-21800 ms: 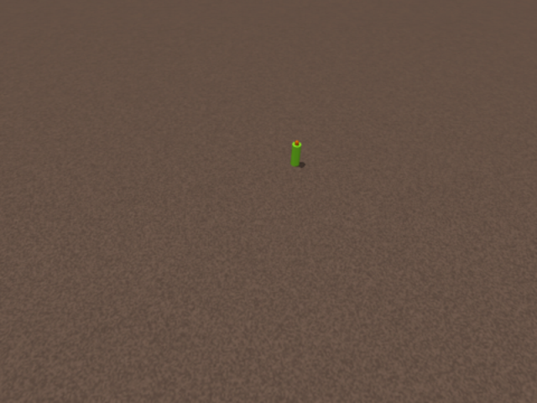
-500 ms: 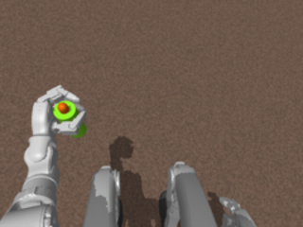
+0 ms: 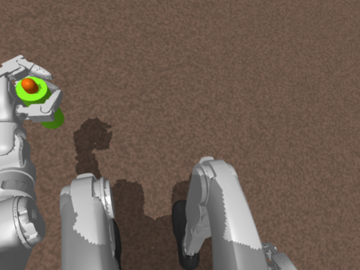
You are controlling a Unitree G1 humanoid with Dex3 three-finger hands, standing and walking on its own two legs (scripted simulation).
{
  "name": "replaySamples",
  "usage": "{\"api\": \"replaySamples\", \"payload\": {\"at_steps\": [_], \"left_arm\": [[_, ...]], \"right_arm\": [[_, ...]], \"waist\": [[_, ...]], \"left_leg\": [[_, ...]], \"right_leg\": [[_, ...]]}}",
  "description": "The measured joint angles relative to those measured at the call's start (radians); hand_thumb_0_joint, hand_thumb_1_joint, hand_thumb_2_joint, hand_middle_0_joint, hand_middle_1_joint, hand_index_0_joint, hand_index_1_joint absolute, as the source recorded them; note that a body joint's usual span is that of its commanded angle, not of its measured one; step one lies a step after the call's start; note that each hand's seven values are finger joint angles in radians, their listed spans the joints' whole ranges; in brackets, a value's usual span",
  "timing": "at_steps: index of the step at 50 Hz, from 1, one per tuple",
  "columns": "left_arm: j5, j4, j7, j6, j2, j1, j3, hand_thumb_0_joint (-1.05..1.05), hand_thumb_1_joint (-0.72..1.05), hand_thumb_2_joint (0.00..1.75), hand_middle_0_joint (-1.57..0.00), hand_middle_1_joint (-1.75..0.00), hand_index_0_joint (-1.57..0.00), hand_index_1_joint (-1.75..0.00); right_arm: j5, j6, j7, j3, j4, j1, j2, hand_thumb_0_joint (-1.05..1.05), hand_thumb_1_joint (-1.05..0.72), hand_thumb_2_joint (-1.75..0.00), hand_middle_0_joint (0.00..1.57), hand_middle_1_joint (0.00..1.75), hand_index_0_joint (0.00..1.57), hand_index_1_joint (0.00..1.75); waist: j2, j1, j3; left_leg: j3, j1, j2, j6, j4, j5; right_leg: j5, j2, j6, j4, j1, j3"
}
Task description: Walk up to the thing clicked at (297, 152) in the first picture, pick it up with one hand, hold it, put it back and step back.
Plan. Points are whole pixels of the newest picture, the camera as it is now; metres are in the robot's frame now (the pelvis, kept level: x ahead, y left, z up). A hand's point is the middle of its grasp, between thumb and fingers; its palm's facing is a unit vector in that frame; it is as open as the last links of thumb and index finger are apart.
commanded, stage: crouch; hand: left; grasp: from the side
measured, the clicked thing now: (41, 103) +0.48 +0.23 -0.09
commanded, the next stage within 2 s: lower in 0.48 s
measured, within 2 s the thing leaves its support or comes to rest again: neither
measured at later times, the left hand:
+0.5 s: hand (53, 104) +0.50 +0.22 -0.13, palm faces +0.05 -1.00 -0.02, open 6.4 cm
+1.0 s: hand (60, 113) +0.51 +0.22 -0.20, palm faces +0.07 -1.00 -0.02, open 6.2 cm
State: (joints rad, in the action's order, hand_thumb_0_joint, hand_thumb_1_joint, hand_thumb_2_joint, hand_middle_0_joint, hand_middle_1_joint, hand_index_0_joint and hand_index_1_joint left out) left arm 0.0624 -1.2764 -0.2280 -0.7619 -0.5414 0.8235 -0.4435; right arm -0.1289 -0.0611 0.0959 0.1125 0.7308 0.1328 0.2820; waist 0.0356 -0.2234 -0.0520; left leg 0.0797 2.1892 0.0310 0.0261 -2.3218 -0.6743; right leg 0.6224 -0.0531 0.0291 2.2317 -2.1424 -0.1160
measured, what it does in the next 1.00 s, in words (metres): lowers itself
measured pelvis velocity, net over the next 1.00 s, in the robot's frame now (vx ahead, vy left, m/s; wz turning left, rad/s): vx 0.00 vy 0.01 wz -0.13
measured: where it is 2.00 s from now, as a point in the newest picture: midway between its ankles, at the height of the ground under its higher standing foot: (150, 257)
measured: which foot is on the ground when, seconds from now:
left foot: down 0.00-1.00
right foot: down 0.00-1.00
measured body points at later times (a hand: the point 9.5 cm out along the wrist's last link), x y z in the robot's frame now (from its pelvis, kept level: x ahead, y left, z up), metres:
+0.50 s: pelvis +0.00 +0.01 -0.04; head +0.25 +0.10 +0.33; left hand +0.49 +0.27 -0.13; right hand +0.07 -0.27 -0.12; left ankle +0.09 +0.12 -0.33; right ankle +0.12 -0.11 -0.32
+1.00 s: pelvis +0.00 +0.01 -0.05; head +0.26 +0.14 +0.28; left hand +0.50 +0.28 -0.20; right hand +0.07 -0.26 -0.11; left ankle +0.09 +0.12 -0.33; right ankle +0.12 -0.11 -0.32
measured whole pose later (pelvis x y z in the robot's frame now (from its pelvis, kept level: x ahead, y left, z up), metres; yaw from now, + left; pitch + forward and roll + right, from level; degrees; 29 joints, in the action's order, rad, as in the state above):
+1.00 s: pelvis +0.00 +0.01 -0.05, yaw -8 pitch +21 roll -15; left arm 0.05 -1.46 -0.16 -0.91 -0.85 0.87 -0.43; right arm -0.28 -0.01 0.13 0.40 0.63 -0.02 0.35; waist 0.20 -0.31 0.21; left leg 0.25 2.27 0.03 0.03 -2.57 -0.71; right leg 0.60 -0.02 0.01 2.35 -2.14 -0.26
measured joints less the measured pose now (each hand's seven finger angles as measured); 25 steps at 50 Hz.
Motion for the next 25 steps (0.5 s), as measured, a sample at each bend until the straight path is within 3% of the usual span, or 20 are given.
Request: {"api": "replaySamples", "payload": {"at_steps": [10,25], "left_arm": [[-0.024,-0.022,-0.006,-0.004,-0.069,0.002,-0.058,0.05,-0.03,1.15,-0.9,-1.15,-0.97,-1.16],[-0.023,0.007,0.015,-0.017,-0.121,-0.004,-0.02,0.05,-0.02,1.14,-0.9,-1.14,-0.99,-1.17]], "right_arm": [[-0.031,0.023,0.016,0.053,-0.024,-0.006,0.02,0.0,-0.89,-0.9,0.2,0.3,0.2,0.3],[-0.071,0.037,0.021,0.109,-0.04,-0.057,0.042,0.0,-0.9,-0.9,0.21,0.3,0.2,0.3]], "waist": [[0.022,-0.032,0.062],[0.052,-0.045,0.126]], "left_leg": [[0.034,0.064,0.004,0.006,-0.093,-0.006],[0.072,0.085,0.001,0.013,-0.155,-0.022]], "right_leg": [[-0.008,0.006,-0.005,0.063,-0.045,-0.029],[-0.001,0.01,-0.016,0.094,-0.039,-0.061]]}}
